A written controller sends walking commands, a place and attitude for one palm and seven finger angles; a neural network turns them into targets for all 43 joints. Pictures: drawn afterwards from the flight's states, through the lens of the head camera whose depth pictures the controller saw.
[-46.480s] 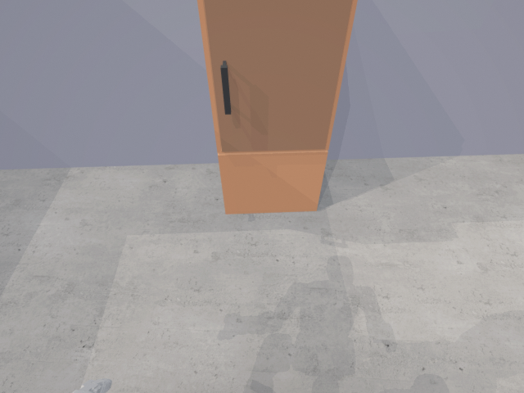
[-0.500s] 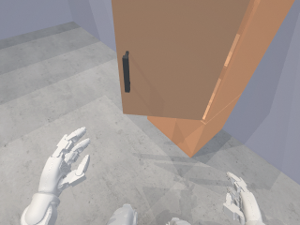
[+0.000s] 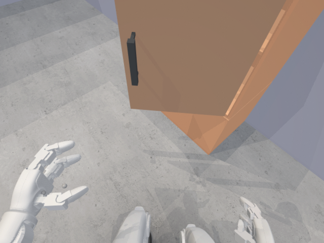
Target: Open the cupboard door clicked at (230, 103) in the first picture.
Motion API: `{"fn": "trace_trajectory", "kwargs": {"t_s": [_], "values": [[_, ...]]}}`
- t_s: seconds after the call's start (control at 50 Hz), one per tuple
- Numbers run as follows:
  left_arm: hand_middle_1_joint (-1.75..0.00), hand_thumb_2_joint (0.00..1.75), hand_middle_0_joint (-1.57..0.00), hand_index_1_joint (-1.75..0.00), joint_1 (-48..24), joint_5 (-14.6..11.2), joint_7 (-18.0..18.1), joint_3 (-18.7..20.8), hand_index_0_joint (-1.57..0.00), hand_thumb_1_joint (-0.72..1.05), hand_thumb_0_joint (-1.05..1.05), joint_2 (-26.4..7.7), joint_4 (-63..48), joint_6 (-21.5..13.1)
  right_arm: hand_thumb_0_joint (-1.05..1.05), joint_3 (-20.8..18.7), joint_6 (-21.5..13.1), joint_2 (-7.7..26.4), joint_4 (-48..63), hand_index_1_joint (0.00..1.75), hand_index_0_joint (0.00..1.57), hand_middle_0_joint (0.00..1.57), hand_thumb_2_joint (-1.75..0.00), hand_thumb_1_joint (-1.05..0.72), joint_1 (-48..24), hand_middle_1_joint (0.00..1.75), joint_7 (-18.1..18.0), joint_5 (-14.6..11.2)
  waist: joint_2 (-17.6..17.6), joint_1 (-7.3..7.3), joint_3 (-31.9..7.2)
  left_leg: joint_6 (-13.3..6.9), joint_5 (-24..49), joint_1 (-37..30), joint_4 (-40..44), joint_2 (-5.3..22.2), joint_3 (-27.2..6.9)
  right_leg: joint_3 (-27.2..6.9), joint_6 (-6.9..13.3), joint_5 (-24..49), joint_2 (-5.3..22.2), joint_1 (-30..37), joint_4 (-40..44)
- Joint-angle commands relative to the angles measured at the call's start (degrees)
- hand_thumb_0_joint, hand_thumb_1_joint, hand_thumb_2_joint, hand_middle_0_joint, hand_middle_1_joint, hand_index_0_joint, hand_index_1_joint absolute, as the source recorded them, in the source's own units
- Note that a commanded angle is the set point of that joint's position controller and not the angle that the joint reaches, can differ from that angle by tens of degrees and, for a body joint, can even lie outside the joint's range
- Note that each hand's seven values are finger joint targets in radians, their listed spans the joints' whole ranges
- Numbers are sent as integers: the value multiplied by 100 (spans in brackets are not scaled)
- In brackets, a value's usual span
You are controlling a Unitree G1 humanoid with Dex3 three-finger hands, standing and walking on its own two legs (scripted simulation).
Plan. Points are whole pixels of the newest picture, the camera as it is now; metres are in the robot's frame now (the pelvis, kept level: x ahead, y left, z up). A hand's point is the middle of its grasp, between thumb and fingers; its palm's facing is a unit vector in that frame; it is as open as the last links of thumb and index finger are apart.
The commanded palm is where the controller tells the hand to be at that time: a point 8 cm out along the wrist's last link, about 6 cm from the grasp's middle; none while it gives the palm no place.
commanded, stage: raise the hand with hooked fingers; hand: left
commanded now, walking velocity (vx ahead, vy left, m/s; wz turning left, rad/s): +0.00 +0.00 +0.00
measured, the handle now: (134, 60) +0.63 +0.14 +0.05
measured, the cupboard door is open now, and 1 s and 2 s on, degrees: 44 44 44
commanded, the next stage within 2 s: move the hooked fingers beside the handle in 1.26 s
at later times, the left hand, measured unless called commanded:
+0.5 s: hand (41, 173) +0.25 +0.28 +0.05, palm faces +0.03 -1.00 -0.05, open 13.7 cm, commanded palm +0.23 +0.32 +0.05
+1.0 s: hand (53, 161) +0.28 +0.27 +0.05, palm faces -0.01 -1.00 -0.03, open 14.0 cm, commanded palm +0.26 +0.32 +0.06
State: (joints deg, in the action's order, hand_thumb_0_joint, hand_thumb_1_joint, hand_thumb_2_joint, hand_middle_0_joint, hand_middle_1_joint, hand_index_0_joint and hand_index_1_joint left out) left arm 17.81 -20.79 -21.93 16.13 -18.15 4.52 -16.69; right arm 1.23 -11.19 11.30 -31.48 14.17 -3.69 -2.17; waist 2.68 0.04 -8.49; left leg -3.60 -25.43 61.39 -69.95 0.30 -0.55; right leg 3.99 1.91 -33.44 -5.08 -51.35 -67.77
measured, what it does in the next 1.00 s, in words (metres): stands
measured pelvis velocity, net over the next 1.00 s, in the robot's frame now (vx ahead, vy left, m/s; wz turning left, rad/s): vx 0.00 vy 0.00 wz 0.00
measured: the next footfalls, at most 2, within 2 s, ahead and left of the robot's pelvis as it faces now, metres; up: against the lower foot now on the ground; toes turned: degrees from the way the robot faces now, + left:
none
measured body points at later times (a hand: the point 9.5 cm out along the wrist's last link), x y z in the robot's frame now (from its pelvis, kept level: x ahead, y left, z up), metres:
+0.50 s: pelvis +0.00 +0.01 +0.00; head +0.07 +0.04 +0.45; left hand +0.24 +0.33 +0.06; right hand +0.19 -0.22 -0.06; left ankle +0.08 +0.08 -0.63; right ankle +0.00 -0.11 -0.63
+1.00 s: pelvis +0.00 +0.00 +0.01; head +0.07 +0.02 +0.45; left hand +0.27 +0.32 +0.05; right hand +0.14 -0.26 -0.07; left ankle +0.08 +0.08 -0.63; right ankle +0.00 -0.11 -0.63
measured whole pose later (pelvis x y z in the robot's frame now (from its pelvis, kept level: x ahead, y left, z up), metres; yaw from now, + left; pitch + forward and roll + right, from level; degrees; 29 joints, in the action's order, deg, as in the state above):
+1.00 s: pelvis +0.00 +0.00 +0.01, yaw +0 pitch +17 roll -4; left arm 1.1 -22.0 -30.3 22.4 -23.8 24.4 -21.6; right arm 1.5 -8.6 16.8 -30.4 17.4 -3.2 -2.3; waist 2.0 -0.9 -8.9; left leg -3.4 -24.3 60.6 -68.0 0.3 -0.6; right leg 3.9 2.2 -32.3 -5.1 -50.8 -66.1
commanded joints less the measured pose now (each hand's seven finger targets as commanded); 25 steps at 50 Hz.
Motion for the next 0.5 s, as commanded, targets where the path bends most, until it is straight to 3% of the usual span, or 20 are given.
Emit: {"fn": "trace_trajectory", "kwargs": {"t_s": [0.0, 0.06, 0.1, 0.14, 0.2, 0.24, 0.3, 0.32, 0.4, 0.42, 0.48], "values": [[-94, 47, -27, -94, 206, -63, 311, 657, -27, -10, 0, -694, -1204, -918, 0, -489, -311, 893, 739, 30, 20, 20, -90, -90, -320, 30, 29, 65, 74, 144, -1626, 244, 2026, -2273, 879, 138, -522, -49, -2, 1974, 114, 39, 756], [-99, 44, -28, -99, -54, 85, 39, 307, -28, -17, 0, -564, -490, -940, 0, -504, -231, 1083, 685, 30, 20, 20, -90, -90, -211, 30, 58, 47, 11, -131, -1087, 264, 1376, -1951, 882, 163, -609, 0, -24, 1350, 132, -549, 770], [-102, 42, -28, -102, -307, 32, -250, 261, -28, -22, 0, -655, -325, -836, 0, -512, -237, 1209, 781, 30, 20, 20, -90, -90, -157, 30, 15, 6, -12, -164, -1058, 227, 1113, -1878, 916, 151, -628, -48, -10, 1182, 129, -585, 843], [-105, 40, -28, -105, -489, -103, -452, 530, -28, -27, 0, -971, -503, -786, 0, -523, -265, 1297, 871, 30, 20, 20, -90, -90, -75, 30, -25, -25, 58, -76, -1509, 249, 1186, -2136, 989, 153, -648, -66, 5, 1202, 148, -383, 892], [-110, 37, -29, -110, -764, -199, -434, 944, -29, -34, 0, -1478, -1256, -931, 0, -521, -334, 1312, 927, 30, 20, 20, -90, -90, -31, 30, -28, 3, 577, 90, -2165, 370, 1809, -2871, 1038, 193, -760, -48, 61, 1419, 113, -342, 806], [-112, 35, -29, -112, -670, -245, -297, 1055, -29, -38, 0, -1488, -1553, -1102, 0, -514, -349, 1247, 921, 30, 20, 20, -90, -90, -45, 30, 11, 30, 809, 179, -2349, 486, 2058, -3307, 1154, 242, -859, -8, 79, 1405, 121, -434, 784], [-117, 32, -30, -117, -680, -200, -81, 1124, -30, -45, 0, -1441, -1245, -1189, 0, -494, -286, 1235, 826, 30, 20, 20, -90, -90, -35, 30, 49, 55, 872, 128, -1964, 567, 1694, -3251, 1289, 282, -1005, 59, 94, 1148, 87, -677, 759], [-118, 31, -30, -118, -711, -170, -78, 987, -30, -48, 0, -1292, -1001, -1132, 0, -472, -236, 1261, 852, 30, 20, 20, -90, -90, -51, 30, 55, 49, 816, 68, -1756, 570, 1434, -3123, 1352, 280, -1010, 91, 76, 1037, 106, -737, 772], [-120, 30, -30, -120, -1064, -113, -363, 733, -30, -50, 0, -1157, 207, -639, 0, -414, -82, 1376, 931, 30, 20, 20, -90, -90, -11, 30, 4, -23, 348, -120, -1073, 413, 124, -2355, 1547, 219, -979, 61, 47, 602, 97, -764, 995], [-120, 30, -30, -120, -1273, -122, -479, 691, -30, -50, 0, -1198, 323, -515, 0, -404, -61, 1419, 984, 30, 20, 20, -90, -90, -5, 30, -21, -60, 200, -144, -1053, 379, -40, -2294, 1598, 213, -947, 51, 35, 536, 110, -689, 1070], [-120, 30, -30, -120, -1878, -185, -744, 738, -30, -50, 0, -1431, 320, -389, 0, -377, -68, 1463, 1056, 30, 20, 20, -90, -90, 1, 30, -83, -91, 259, -136, -1267, 285, -128, -2320, 1585, 156, -872, -43, 54, 468, 126, -464, 1206]]}}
